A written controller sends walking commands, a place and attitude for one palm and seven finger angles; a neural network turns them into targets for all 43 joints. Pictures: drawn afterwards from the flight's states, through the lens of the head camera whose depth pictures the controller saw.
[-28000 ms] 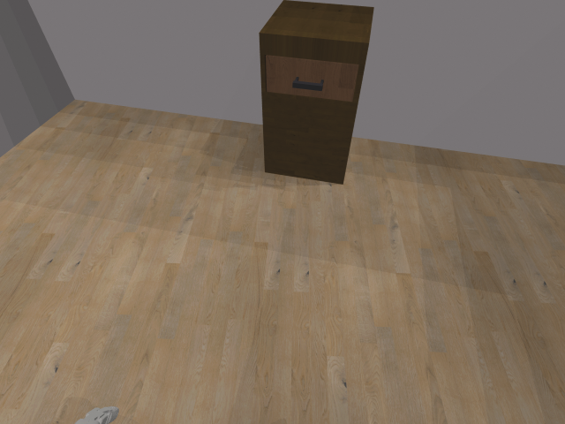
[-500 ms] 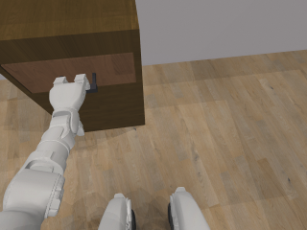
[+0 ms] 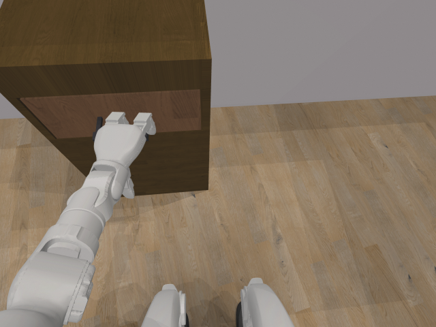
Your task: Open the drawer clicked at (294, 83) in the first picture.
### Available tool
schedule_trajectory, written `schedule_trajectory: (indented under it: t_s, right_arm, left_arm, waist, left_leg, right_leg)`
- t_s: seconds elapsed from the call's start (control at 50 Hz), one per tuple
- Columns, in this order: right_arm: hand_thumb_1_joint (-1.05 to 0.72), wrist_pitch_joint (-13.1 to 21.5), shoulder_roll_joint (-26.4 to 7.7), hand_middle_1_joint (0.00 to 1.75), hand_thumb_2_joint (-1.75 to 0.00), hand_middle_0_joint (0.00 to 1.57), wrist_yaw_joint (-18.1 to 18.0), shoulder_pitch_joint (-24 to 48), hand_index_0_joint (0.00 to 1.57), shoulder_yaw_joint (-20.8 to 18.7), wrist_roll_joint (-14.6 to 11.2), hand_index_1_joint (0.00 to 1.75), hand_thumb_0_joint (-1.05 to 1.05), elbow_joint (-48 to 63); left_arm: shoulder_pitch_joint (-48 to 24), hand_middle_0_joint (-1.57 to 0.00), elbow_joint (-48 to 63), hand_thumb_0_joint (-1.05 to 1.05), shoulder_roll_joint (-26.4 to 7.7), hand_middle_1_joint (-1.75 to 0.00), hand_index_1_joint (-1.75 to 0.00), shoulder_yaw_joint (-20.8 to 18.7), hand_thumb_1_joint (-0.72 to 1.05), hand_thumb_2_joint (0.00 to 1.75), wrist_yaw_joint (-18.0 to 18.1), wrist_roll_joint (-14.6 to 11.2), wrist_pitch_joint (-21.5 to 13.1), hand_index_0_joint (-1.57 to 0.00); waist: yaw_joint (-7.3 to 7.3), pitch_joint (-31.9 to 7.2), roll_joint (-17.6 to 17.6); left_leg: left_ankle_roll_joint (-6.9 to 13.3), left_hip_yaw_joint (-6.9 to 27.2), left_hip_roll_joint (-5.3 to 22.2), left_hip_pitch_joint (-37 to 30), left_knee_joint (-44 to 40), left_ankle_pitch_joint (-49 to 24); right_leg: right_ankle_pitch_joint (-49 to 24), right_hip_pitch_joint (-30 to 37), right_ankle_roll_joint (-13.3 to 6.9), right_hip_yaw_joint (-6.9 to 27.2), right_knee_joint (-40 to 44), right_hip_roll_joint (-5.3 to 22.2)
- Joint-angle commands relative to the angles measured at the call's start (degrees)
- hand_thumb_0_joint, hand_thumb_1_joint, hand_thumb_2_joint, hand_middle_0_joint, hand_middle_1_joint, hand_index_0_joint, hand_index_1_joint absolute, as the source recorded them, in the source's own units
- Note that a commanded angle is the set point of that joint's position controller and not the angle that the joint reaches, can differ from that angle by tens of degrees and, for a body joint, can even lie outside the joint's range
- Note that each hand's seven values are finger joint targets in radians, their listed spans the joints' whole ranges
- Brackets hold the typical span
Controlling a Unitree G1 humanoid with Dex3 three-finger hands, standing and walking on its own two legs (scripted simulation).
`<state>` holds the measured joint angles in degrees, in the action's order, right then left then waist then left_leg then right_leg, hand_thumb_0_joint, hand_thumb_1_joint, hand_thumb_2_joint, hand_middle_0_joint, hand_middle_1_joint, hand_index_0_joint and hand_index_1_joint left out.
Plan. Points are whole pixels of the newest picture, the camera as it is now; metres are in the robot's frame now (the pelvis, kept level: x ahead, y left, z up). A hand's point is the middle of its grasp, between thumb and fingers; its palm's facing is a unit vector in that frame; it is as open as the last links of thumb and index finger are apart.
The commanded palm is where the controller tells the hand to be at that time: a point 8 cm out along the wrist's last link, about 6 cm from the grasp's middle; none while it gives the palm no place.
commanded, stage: re-aim the fingers above the handle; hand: left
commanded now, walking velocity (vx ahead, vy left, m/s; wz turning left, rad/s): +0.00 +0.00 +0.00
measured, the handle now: (121, 128) +0.56 +0.21 -0.10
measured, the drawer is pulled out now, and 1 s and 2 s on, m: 0.00 0.00 0.00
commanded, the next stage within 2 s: lower the fingers behind the handle in 0.36 s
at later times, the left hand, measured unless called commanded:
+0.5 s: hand (137, 131) +0.49 +0.15 -0.02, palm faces +0.06 -0.11 -0.99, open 13.8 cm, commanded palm +0.46 +0.19 +0.00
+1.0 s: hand (125, 150) +0.49 +0.19 -0.08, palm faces -0.04 -0.04 -1.00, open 13.9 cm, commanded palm +0.46 +0.19 -0.03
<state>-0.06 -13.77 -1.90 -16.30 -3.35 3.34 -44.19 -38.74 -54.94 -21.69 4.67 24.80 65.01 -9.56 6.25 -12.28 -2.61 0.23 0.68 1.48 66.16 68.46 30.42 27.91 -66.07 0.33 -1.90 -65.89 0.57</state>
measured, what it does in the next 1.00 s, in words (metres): stands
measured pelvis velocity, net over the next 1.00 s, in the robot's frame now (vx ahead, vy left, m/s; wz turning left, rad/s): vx -0.01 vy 0.00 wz -0.03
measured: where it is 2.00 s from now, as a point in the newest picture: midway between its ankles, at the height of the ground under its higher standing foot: outside the picture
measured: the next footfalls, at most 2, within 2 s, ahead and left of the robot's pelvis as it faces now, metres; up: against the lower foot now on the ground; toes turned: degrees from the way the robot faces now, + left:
none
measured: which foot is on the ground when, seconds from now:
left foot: down 0.00-1.00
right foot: down 0.00-1.00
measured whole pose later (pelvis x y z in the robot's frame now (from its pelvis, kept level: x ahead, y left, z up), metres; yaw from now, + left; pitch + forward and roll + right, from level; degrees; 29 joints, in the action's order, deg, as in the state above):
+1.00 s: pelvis -0.01 +0.00 -0.04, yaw -2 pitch +32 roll -3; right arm -0.4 -14.8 0.5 -14.7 -2.8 4.1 -42.0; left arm -47.5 -64.0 -25.9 -0.4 29.8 66.8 -4.3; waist 8.5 -12.8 -3.4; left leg 0.2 1.0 2.6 77.6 78.6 33.5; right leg 30.0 -77.5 0.2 -1.9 -75.1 -0.5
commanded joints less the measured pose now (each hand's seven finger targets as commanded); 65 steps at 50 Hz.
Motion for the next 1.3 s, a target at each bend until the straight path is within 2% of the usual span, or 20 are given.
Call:
schedule_trajectory:
  t_s: [0.0,0.08,0.16,0.22,0.28,0.34,0.36,0.4,0.42,0.48,0.52,0.58,0.62,0.68,0.7,0.8,0.88,1.04,1.16,1.28]
  right_arm:
    - [-0.9,-0.6,-8.9,0.3,-0.9,0.2,0.5,-5.4,0.2,-1.7,1.4,0.3,0.0,1.0]
    - [-0.9,-2.0,-9.3,0.3,-0.9,0.2,3.0,-4.4,0.2,-1.2,1.1,0.3,0.0,3.5]
    - [-0.9,-2.7,-10.4,0.3,-0.9,0.2,2.9,-7.6,0.2,-1.9,-1.4,0.3,0.0,5.0]
    - [-0.9,-1.6,-9.7,0.3,-0.9,0.2,1.1,-9.0,0.2,-3.1,-1.8,0.3,0.0,5.0]
    - [-0.9,1.5,-8.9,0.3,-0.9,0.2,-0.9,-9.6,0.2,-3.3,-1.4,0.3,0.0,2.7]
    - [-0.9,2.6,-8.6,0.3,-0.9,0.2,-2.1,-10.5,0.2,-2.7,-0.8,0.3,0.0,0.3]
    - [-0.9,2.2,-9.0,0.3,-0.9,0.2,-2.0,-10.2,0.2,-2.3,-0.7,0.3,0.0,-0.1]
    - [-0.9,1.1,-8.7,0.3,-0.9,0.2,-1.3,-7.9,0.2,-1.3,0.3,0.3,0.0,0.6]
    - [-0.9,0.5,-8.9,0.3,-0.9,0.2,-0.5,-6.4,0.2,-0.9,0.7,0.3,0.0,0.6]
    - [-0.9,-0.6,-8.6,0.3,-0.9,0.2,1.8,-4.5,0.2,-0.5,1.3,0.3,0.0,3.2]
    - [-0.9,-1.4,-9.5,0.3,-0.9,0.2,3.1,-5.3,0.2,-0.9,0.7,0.3,0.0,4.5]
    - [-0.9,-1.9,-10.3,0.3,-0.9,0.2,3.4,-7.5,0.2,-1.5,-0.7,0.3,0.0,5.2]
    - [-0.9,-1.2,-10.5,0.3,-0.9,0.2,2.3,-9.1,0.2,-2.0,-1.4,0.3,0.0,4.5]
    - [-0.9,1.4,-9.7,0.3,-0.9,0.2,-0.1,-9.7,0.2,-2.9,-0.9,0.3,0.0,3.9]
    - [-0.9,2.4,-9.6,0.3,-0.9,0.2,-0.7,-10.2,0.2,-3.1,-0.9,0.3,0.0,2.7]
    - [-0.9,2.2,-8.7,0.3,-0.9,0.2,-0.5,-9.3,0.2,-2.3,0.1,0.3,0.0,0.0]
    - [-0.9,0.6,-9.6,0.3,-0.9,0.2,1.7,-8.3,0.2,-1.5,0.6,0.3,0.0,2.1]
    - [-0.9,-0.6,-9.8,0.3,-0.9,0.2,3.2,-8.6,0.2,-3.1,1.0,0.3,0.0,3.9]
    - [-0.9,-0.1,-10.3,0.3,-0.9,0.2,2.8,-8.8,0.2,-2.3,0.4,0.3,0.0,1.2]
    - [-0.9,0.8,-10.0,0.3,-0.9,0.2,2.5,-8.4,0.2,-1.2,0.5,0.3,0.0,1.0]
  left_arm:
    - [-25.6,-0.3,7.4,0.0,-21.8,-1.2,-1.2,-14.2,-0.5,0.3,13.7,3.3,1.9,-0.3]
    - [-18.7,-0.3,-5.9,0.0,-16.7,-1.2,-1.2,-10.4,-0.5,0.3,17.3,2.2,16.0,-0.3]
    - [-23.5,-0.3,-3.9,0.0,-14.7,-1.2,-1.2,-4.3,-0.5,0.3,6.9,-2.3,23.9,-0.3]
    - [-30.7,-0.3,10.0,0.0,-7.6,-1.2,-1.2,1.7,-0.5,0.3,-3.2,-7.7,17.1,-0.3]
    - [-36.0,-0.3,17.5,0.0,-5.9,-1.2,-1.2,4.4,-0.5,0.3,-5.8,-7.3,7.5,-0.3]
    - [-33.9,-0.3,12.6,0.0,-9.4,-1.2,-1.2,0.5,-0.5,0.3,-1.6,-2.5,2.2,-0.3]
    - [-32.4,-0.3,10.4,0.0,-15.0,-1.2,-1.2,-4.5,-0.5,0.3,0.3,-1.3,1.2,-0.3]
    - [-30.3,-0.3,8.5,0.0,-19.9,-1.2,-1.2,-9.7,-0.5,0.3,5.1,1.3,0.0,-0.3]
    - [-26.4,-0.3,5.2,0.0,-22.5,-1.2,-1.2,-12.9,-0.5,0.3,7.6,1.8,1.0,-0.3]
    - [-15.1,-0.3,-5.9,0.0,-17.5,-1.2,-1.2,-11.7,-0.5,0.3,14.4,2.2,9.3,-0.3]
    - [-15.0,-0.3,-9.6,0.0,-15.4,-1.2,-1.2,-9.0,-0.5,0.3,15.4,2.0,16.2,-0.3]
    - [-21.4,-0.3,-8.6,0.0,-14.1,-1.2,-1.2,-5.0,-0.5,0.3,10.0,-0.1,22.6,-0.3]
    - [-30.2,-0.3,-1.2,0.0,-16.1,-1.2,-1.2,-4.7,-0.5,0.3,4.6,-2.9,20.8,-0.3]
    - [-40.8,-0.3,15.6,0.0,-15.7,-1.2,-1.2,-3.0,-0.5,0.3,-2.1,-6.4,10.0,-0.3]
    - [-38.7,-0.3,16.1,0.0,-15.8,-1.2,-1.2,-3.3,-0.5,0.3,-2.6,-5.7,7.0,-0.3]
    - [-26.2,-0.3,0.5,0.0,-10.4,-1.2,-1.2,-1.6,-0.5,0.3,0.6,1.5,1.1,-0.3]
    - [-20.7,-0.3,-5.9,0.0,-15.5,-1.2,-1.2,-7.9,-0.5,0.3,4.8,0.4,4.0,-0.3]
    - [-30.3,-0.3,8.9,0.0,-18.2,-1.2,-1.2,-10.6,-0.5,0.3,12.1,2.6,8.4,-0.3]
    - [-31.5,-0.3,-0.3,0.0,-16.0,-1.2,-1.2,-7.0,-0.5,0.3,10.1,0.4,13.8,-0.3]
    - [-29.1,-0.3,-5.1,0.0,-15.3,-1.2,-1.2,-5.6,-0.5,0.3,5.6,-0.5,11.8,-0.3]
  waist:
    - [-0.52,-22.2,-7.1]
    - [-2.0,-24.6,-5.2]
    - [0.87,-34.2,-1.5]
    - [5.16,-40.4,1.9]
    - [7.03,-35.8,0.7]
    - [5.47,-23.2,-2.3]
    - [3.83,-19.7,-1.6]
    - [1.29,-18.5,-5.2]
    - [-0.54,-17.4,-5.9]
    - [-2.71,-18.3,-3.4]
    - [-2.11,-21.5,-1.5]
    - [0.55,-30.0,0.0]
    - [3.7,-36.0,1.8]
    - [6.76,-43.2,1.8]
    - [6.13,-43.3,-0.5]
    - [4.4,-19.6,-3.4]
    - [0.61,-18.8,-4.8]
    - [1.27,-39.9,-7.7]
    - [4.32,-31.0,-1.2]
    - [3.75,-26.3,-1.3]
  left_leg:
    - [1.0,1.0,-2.0,-14.3,-3.2,-21.4]
    - [0.3,-0.9,-2.5,-14.5,-5.6,-23.1]
    - [0.9,-1.5,-1.9,-20.8,-7.5,-25.0]
    - [1.8,0.2,-1.6,-26.0,-7.7,-24.4]
    - [2.1,1.6,-1.7,-28.1,-7.6,-22.4]
    - [1.7,1.6,-1.6,-23.7,-7.0,-19.9]
    - [1.6,1.8,-1.5,-20.5,-6.4,-18.8]
    - [1.6,1.3,-2.1,-15.0,-4.9,-18.0]
    - [1.5,1.0,-2.2,-11.9,-4.1,-17.7]
    - [0.9,-0.7,-2.8,-7.8,-4.4,-19.4]
    - [0.7,-1.8,-2.4,-8.8,-4.8,-20.3]
    - [1.1,-2.2,-2.3,-12.5,-5.2,-22.0]
    - [1.8,-1.7,-1.7,-13.9,-4.2,-21.2]
    - [2.7,-0.1,-2.0,-17.2,-2.9,-19.9]
    - [2.8,0.0,-2.1,-18.5,-2.7,-20.0]
    - [1.8,0.7,-1.4,-12.2,-0.3,-17.4]
    - [1.4,0.3,-1.7,-6.6,0.6,-17.4]
    - [0.8,1.0,-0.9,-16.1,2.9,-25.9]
    - [1.6,1.1,-1.0,-9.4,1.4,-15.8]
    - [1.9,0.3,-1.5,-4.1,2.3,-11.5]
  right_leg:
    - [-13.6,4.9,-2.8,-0.8,2.6,-2.9]
    - [-17.8,11.6,-2.8,-1.4,3.2,-3.2]
    - [-25.3,22.0,-1.2,-0.6,7.0,-3.3]
    - [-26.9,25.0,-0.4,0.3,9.4,-2.9]
    - [-23.2,18.8,-0.5,0.3,9.2,-2.6]
    - [-15.5,8.3,-1.5,-0.4,8.5,-2.8]
    - [-13.8,6.8,-2.2,-0.6,7.4,-3.0]
    - [-11.8,5.2,-2.7,-0.4,5.1,-2.9]
    - [-11.4,4.7,-3.0,-0.4,3.8,-2.7]
    - [-14.5,9.2,-3.1,-0.6,2.7,-3.0]
    - [-17.4,12.1,-2.7,-0.7,3.1,-3.2]
    - [-23.3,19.3,-1.7,0.0,4.4,-3.2]
    - [-25.7,23.1,-0.6,1.1,5.5,-2.9]
    - [-26.6,24.6,-0.1,2.3,5.4,-2.2]
    - [-25.9,22.7,-0.2,2.4,5.2,-2.2]
    - [-13.0,0.6,-2.2,-0.6,2.8,-3.3]
    - [-12.5,0.9,-3.2,-1.0,0.0,-3.6]
    - [-21.0,7.3,-2.1,-0.8,-3.4,-3.5]
    - [-13.9,6.3,-1.4,-0.8,-0.7,-3.4]
    - [-10.7,4.7,-1.8,-0.3,-1.2,-3.3]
